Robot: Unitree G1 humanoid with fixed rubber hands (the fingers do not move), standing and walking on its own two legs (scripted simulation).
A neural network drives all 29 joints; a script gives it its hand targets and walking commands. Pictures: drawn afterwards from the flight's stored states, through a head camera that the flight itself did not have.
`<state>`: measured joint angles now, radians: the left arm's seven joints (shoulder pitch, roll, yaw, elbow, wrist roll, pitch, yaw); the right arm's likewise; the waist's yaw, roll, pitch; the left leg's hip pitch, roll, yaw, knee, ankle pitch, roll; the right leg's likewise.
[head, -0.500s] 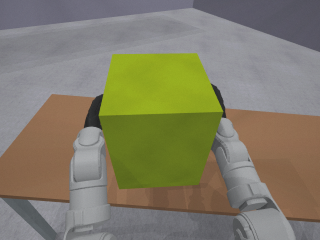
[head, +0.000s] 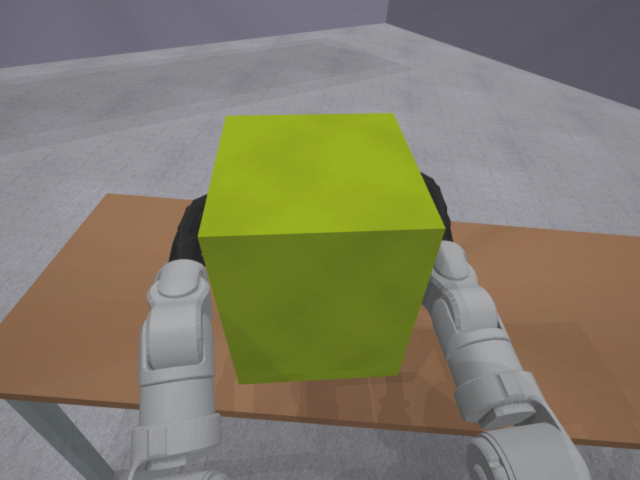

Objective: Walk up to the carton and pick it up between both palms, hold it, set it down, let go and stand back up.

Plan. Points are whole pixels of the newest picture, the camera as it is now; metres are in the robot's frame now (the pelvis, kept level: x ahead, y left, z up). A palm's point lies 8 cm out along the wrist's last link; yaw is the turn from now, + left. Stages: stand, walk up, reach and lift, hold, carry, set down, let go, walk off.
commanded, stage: hold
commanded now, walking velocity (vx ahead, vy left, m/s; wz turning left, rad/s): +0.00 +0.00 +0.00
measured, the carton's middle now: (315, 250) +0.36 +0.00 +0.15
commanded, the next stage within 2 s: none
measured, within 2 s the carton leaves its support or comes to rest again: neither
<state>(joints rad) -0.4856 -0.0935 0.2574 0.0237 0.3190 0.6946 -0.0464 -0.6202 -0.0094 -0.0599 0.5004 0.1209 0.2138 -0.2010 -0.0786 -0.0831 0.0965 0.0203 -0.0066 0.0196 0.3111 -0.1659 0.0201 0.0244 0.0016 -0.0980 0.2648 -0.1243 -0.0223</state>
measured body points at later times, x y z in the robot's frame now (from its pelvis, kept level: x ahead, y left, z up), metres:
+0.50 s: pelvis +0.00 +0.00 +0.00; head -0.03 +0.03 +0.45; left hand +0.37 +0.14 +0.15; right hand +0.38 -0.15 +0.17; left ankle +0.02 +0.10 -0.75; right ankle +0.03 -0.10 -0.75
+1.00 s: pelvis +0.00 +0.00 +0.00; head -0.03 +0.03 +0.45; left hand +0.37 +0.14 +0.15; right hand +0.38 -0.15 +0.17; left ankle +0.02 +0.10 -0.75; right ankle +0.03 -0.10 -0.75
